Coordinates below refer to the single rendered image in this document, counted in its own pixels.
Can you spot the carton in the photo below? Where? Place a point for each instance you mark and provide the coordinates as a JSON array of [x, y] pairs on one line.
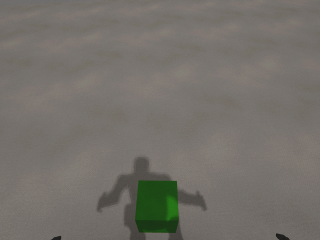
[[157, 206]]

